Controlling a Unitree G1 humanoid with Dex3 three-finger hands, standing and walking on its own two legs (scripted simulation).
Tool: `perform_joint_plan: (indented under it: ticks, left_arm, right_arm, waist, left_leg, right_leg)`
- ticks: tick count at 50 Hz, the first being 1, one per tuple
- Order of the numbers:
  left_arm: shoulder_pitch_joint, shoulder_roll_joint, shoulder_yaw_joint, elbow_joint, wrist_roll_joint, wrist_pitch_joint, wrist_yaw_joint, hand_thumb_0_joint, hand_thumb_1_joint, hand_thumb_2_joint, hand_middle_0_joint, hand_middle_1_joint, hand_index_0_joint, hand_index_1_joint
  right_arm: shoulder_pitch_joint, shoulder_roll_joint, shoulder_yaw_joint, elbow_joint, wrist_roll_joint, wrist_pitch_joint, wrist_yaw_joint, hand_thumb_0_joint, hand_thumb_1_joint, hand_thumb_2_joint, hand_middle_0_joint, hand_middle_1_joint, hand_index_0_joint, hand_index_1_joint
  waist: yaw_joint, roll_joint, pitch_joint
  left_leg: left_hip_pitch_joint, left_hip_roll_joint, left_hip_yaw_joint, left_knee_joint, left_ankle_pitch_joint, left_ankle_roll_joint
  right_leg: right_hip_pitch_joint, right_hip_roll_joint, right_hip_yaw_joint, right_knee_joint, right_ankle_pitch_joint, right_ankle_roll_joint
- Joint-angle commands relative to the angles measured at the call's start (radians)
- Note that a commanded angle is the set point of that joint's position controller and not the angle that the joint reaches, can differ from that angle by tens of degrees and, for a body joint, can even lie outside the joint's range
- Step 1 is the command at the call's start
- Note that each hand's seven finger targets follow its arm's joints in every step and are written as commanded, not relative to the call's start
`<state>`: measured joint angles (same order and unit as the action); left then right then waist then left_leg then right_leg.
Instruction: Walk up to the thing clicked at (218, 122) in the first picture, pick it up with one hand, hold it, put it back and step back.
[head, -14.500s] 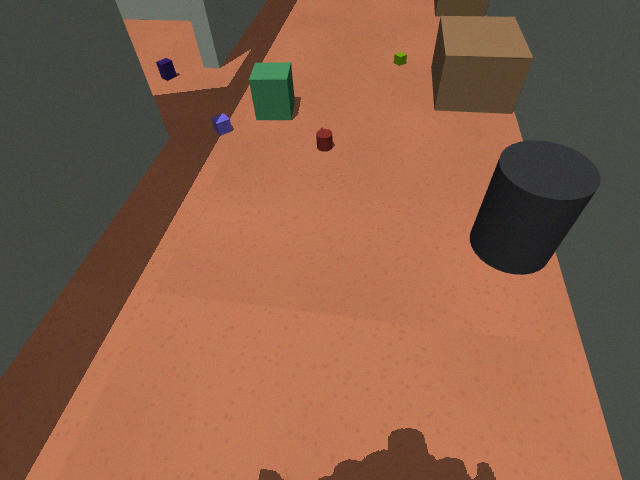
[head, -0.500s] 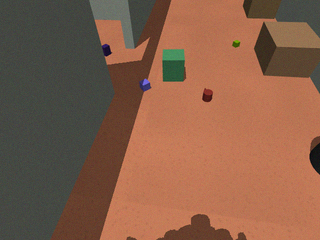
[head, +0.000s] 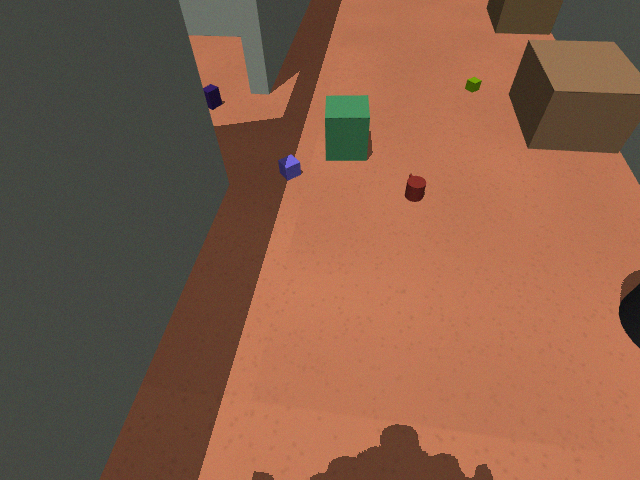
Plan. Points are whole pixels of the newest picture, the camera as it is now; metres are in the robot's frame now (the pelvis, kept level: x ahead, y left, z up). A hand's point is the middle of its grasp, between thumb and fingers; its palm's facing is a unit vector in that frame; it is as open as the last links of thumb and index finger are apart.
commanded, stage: stand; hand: left
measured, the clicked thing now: (289, 167) +1.56 +0.17 -0.74
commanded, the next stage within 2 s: walk up in 0.04 s
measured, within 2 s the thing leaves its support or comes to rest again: neither
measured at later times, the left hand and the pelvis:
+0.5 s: hand out of the picture +0.11 +0.23 -0.12, palm faces +0.04 -0.89 -0.45, open 7.4 cm; pelvis +0.10 -0.07 +0.00, yaw +0 degrees
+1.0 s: hand (217, 303) +0.44 +0.22 -0.15, palm faces +0.02 -0.94 -0.33, open 7.4 cm; pelvis +0.37 -0.05 -0.01, yaw +2 degrees
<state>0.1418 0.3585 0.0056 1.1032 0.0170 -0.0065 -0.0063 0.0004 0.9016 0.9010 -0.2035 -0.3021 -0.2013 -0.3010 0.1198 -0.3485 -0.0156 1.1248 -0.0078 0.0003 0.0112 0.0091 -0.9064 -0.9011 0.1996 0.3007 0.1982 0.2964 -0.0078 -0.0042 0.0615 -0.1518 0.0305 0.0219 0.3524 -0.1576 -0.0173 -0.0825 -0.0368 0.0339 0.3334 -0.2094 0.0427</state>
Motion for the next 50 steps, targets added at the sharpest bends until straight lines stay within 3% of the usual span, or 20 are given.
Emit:
perform_joint_plan:
  ticks: [1, 2, 3, 7, 10, 14, 15, 16, 17, 18, 21, 23, 29, 33, 37, 38, 40, 41, 44, 50]
  left_arm:
    - [-0.026, 0.215, 0.039, -0.061, -0.004, -0.017, 0.014, 0.0, 0.9, 0.9, -0.2, -0.3, -0.2, -0.3]
    - [0.013, 0.31, 0.098, -0.108, 0.011, -0.028, -0.016, 0.0, 0.9, 0.9, -0.2, -0.3, -0.2, -0.3]
    - [-0.022, 0.298, 0.099, -0.117, 0.023, -0.029, -0.028, 0.0, 0.9, 0.9, -0.2, -0.3, -0.2, -0.3]
    - [-0.071, 0.245, 0.1, -0.17, 0.018, -0.033, -0.049, 0.0, 0.9, 0.9, -0.2, -0.3, -0.2, -0.3]
    - [-0.037, 0.255, 0.11, -0.167, 0.016, -0.044, -0.07, 0.0, 0.9, 0.9, -0.2, -0.3, -0.2, -0.3]
    - [0.334, 0.275, 0.146, -0.054, 0.012, -0.055, -0.053, 0.0, 0.9, 0.9, -0.2, -0.3, -0.2, -0.3]
    - [0.47, 0.342, 0.171, -0.019, 0.021, -0.057, -0.035, 0.0, 0.9, 0.9, -0.2, -0.3, -0.2, -0.3]
    - [0.414, 0.402, 0.185, -0.072, 0.039, -0.06, -0.021, 0.0, 0.9, 0.9, -0.2, -0.3, -0.2, -0.3]
    - [0.211, 0.424, 0.177, -0.148, 0.033, -0.061, -0.015, 0.0, 0.9, 0.9, -0.2, -0.3, -0.2, -0.3]
    - [0.115, 0.425, 0.168, -0.189, 0.027, -0.066, -0.018, 0.0, 0.9, 0.9, -0.2, -0.3, -0.2, -0.3]
    - [0.02, 0.325, 0.137, -0.208, 0.007, -0.095, -0.018, 0.0, 0.9, 0.9, -0.2, -0.3, -0.2, -0.3]
    - [0.053, 0.291, 0.131, -0.205, -0.003, -0.103, -0.016, 0.0, 0.9, 0.9, -0.2, -0.3, -0.2, -0.3]
    - [0.152, 0.313, 0.147, -0.215, 0.002, -0.104, -0.013, 0.0, 0.9, 0.9, -0.2, -0.3, -0.2, -0.3]
    - [0.189, 0.311, 0.139, -0.22, -0.001, -0.092, -0.014, 0.0, 0.9, 0.9, -0.2, -0.3, -0.2, -0.3]
    - [0.165, 0.318, 0.124, -0.244, -0.012, -0.083, -0.004, 0.0, 0.9, 0.9, -0.2, -0.3, -0.2, -0.3]
    - [0.21, 0.275, 0.106, -0.255, -0.021, -0.079, -0.003, 0.0, 0.9, 0.9, -0.2, -0.3, -0.2, -0.3]
    - [0.237, 0.258, 0.111, -0.269, -0.045, -0.074, -0.001, 0.0, 0.9, 0.9, -0.2, -0.3, -0.2, -0.3]
    - [0.184, 0.306, 0.102, -0.271, -0.041, -0.073, 0.011, 0.0, 0.9, 0.9, -0.2, -0.3, -0.2, -0.3]
    - [0.172, 0.236, 0.081, -0.268, -0.047, -0.08, -0.013, 0.0, 0.9, 0.9, -0.2, -0.3, -0.2, -0.3]
    - [0.155, 0.204, 0.085, -0.296, -0.021, -0.061, -0.054, 0.0, 0.9, 0.9, -0.2, -0.3, -0.2, -0.3]
  right_arm:
    - [-0.039, -0.219, -0.036, -0.057, 0.0, -0.025, -0.013, 0.0, -0.9, -0.9, 0.2, 0.3, 0.2, 0.3]
    - [0.03, -0.318, -0.102, -0.109, -0.02, -0.041, 0.014, 0.0, -0.9, -0.9, 0.2, 0.3, 0.2, 0.3]
    - [0.049, -0.34, -0.116, -0.096, -0.027, -0.042, 0.023, 0.0, -0.9, -0.9, 0.2, 0.3, 0.2, 0.3]
    - [0.059, -0.365, -0.153, -0.138, -0.036, -0.06, 0.027, 0.0, -0.9, -0.9, 0.2, 0.3, 0.2, 0.3]
    - [0.047, -0.343, -0.153, -0.169, -0.037, -0.059, 0.037, 0.0, -0.9, -0.9, 0.2, 0.3, 0.2, 0.3]
    - [-0.153, -0.281, -0.14, -0.244, -0.034, -0.033, 0.042, 0.0, -0.9, -0.9, 0.2, 0.3, 0.2, 0.3]
    - [-0.153, -0.197, -0.114, -0.259, -0.039, -0.029, 0.037, 0.0, -0.9, -0.9, 0.2, 0.3, 0.2, 0.3]
    - [-0.137, -0.159, -0.095, -0.281, -0.029, -0.021, 0.036, 0.0, -0.9, -0.9, 0.2, 0.3, 0.2, 0.3]
    - [-0.09, -0.222, -0.112, -0.277, -0.014, -0.016, 0.031, 0.0, -0.9, -0.9, 0.2, 0.3, 0.2, 0.3]
    - [-0.038, -0.275, -0.123, -0.247, -0.009, -0.02, 0.039, 0.0, -0.9, -0.9, 0.2, 0.3, 0.2, 0.3]
    - [0.101, -0.29, -0.122, -0.165, 0.003, -0.03, 0.055, 0.0, -0.9, -0.9, 0.2, 0.3, 0.2, 0.3]
    - [0.133, -0.269, -0.111, -0.157, 0.001, -0.03, 0.065, 0.0, -0.9, -0.9, 0.2, 0.3, 0.2, 0.3]
    - [-0.021, -0.251, -0.101, -0.255, -0.011, -0.033, 0.082, 0.0, -0.9, -0.9, 0.2, 0.3, 0.2, 0.3]
    - [-0.104, -0.226, -0.093, -0.301, -0.026, -0.041, 0.08, 0.0, -0.9, -0.9, 0.2, 0.3, 0.2, 0.3]
    - [0.102, -0.238, -0.119, -0.269, -0.04, -0.049, 0.063, 0.0, -0.9, -0.9, 0.2, 0.3, 0.2, 0.3]
    - [0.261, -0.289, -0.142, -0.236, -0.051, -0.057, 0.054, 0.0, -0.9, -0.9, 0.2, 0.3, 0.2, 0.3]
    - [0.38, -0.415, -0.186, -0.252, -0.024, -0.062, 0.035, 0.0, -0.9, -0.9, 0.2, 0.3, 0.2, 0.3]
    - [0.339, -0.392, -0.186, -0.268, -0.003, -0.064, 0.026, 0.0, -0.9, -0.9, 0.2, 0.3, 0.2, 0.3]
    - [0.182, -0.291, -0.125, -0.3, 0.017, -0.071, 0.008, 0.0, -0.9, -0.9, 0.2, 0.3, 0.2, 0.3]
    - [0.113, -0.285, -0.114, -0.35, 0.0, -0.103, 0.018, 0.0, -0.9, -0.9, 0.2, 0.3, 0.2, 0.3]
  waist:
    - [0.002, 0.009, -0.055]
    - [-0.002, 0.02, -0.168]
    - [-0.017, 0.07, -0.097]
    - [-0.038, 0.142, 0.05]
    - [-0.026, 0.165, -0.019]
    - [0.187, 0.07, -0.113]
    - [0.259, -0.214, -0.103]
    - [0.23, -0.274, -0.03]
    - [0.133, -0.139, 0.045]
    - [0.081, -0.093, 0.091]
    - [-0.014, -0.102, 0.102]
    - [-0.007, -0.112, 0.095]
    - [0.061, -0.074, 0.121]
    - [0.088, -0.085, 0.061]
    - [-0.032, -0.009, -0.042]
    - [-0.086, 0.08, -0.17]
    - [-0.135, 0.305, -0.333]
    - [-0.113, 0.192, -0.304]
    - [-0.03, 0.049, -0.086]
    - [0.008, 0.133, 0.076]
  left_leg:
    - [0.05, 0.098, -0.089, -0.066, 0.049, 0.035]
    - [0.072, 0.08, -0.121, -0.024, -0.489, 0.097]
    - [0.041, 0.116, -0.18, -0.063, -0.647, 0.117]
    - [0.128, 0.374, -0.422, -0.234, -0.495, 0.275]
    - [0.097, 0.273, -0.294, -0.204, -0.484, 0.233]
    - [-0.322, 0.092, -0.018, 0.133, -0.5, 0.113]
    - [-0.554, -0.027, 0.087, 0.48, -0.567, 0.075]
    - [-0.705, -0.118, -0.082, 0.727, -0.485, 0.032]
    - [-0.642, -0.062, -0.193, 0.749, -0.35, 0.021]
    - [-0.566, -0.013, -0.21, 0.73, -0.269, 0.039]
    - [-0.466, 0.013, -0.202, 0.704, -0.083, 0.025]
    - [-0.437, 0.009, -0.17, 0.654, 0.007, 0.018]
    - [-0.477, 0.018, -0.127, 0.372, 0.036, 0.002]
    - [-0.385, 0.017, 0.025, 0.211, 0.011, 0.038]
    - [-0.074, -0.041, 0.093, 0.134, 0.014, 0.114]
    - [0.224, -0.025, 0.036, 0.146, -0.025, 0.171]
    - [0.622, 0.37, -0.758, 0.012, -0.04, 0.395]
    - [0.542, 0.416, -0.734, 0.0, 0.01, 0.413]
    - [0.14, 0.26, -0.231, -0.026, 0.315, 0.225]
    - [-0.032, 0.223, -0.045, -0.103, 0.257, 0.254]
  right_leg:
    - [-0.055, -0.089, 0.051, -0.066, 0.075, -0.056]
    - [-0.07, -0.026, 0.037, 0.033, -0.392, -0.094]
    - [-0.203, -0.018, 0.024, 0.119, -0.483, -0.097]
    - [-0.497, -0.048, 0.006, 0.386, -0.294, -0.068]
    - [-0.385, -0.03, -0.034, 0.336, -0.302, -0.058]
    - [0.253, 0.036, -0.146, 0.11, -0.042, -0.07]
    - [0.376, -0.072, 0.041, -0.016, -0.238, -0.069]
    - [0.257, -0.281, 0.436, -0.187, -0.589, -0.098]
    - [0.05, -0.407, 0.587, -0.316, -0.759, -0.145]
    - [-0.047, -0.383, 0.564, -0.337, -0.789, -0.173]
    - [-0.061, -0.197, 0.204, -0.28, -0.418, -0.105]
    - [-0.058, -0.165, 0.079, -0.263, -0.256, -0.1]
    - [0.064, -0.185, -0.011, -0.22, -0.05, -0.132]
    - [0.17, -0.198, -0.08, -0.11, 0.33, -0.155]
    - [0.108, -0.179, -0.14, 0.229, 0.617, -0.168]
    - [-0.056, -0.123, -0.169, 0.487, 0.532, -0.134]
    - [-0.556, 0.167, -0.044, 0.912, -0.325, -0.075]
    - [-0.566, 0.063, 0.087, 0.998, -0.343, -0.099]
    - [-0.429, -0.001, 0.124, 0.873, -0.154, -0.103]
    - [-0.421, -0.061, -0.003, 0.504, -0.048, -0.038]
